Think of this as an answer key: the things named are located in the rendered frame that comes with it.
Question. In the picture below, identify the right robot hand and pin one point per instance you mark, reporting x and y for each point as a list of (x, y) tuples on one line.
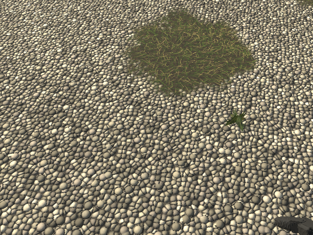
[(301, 225)]

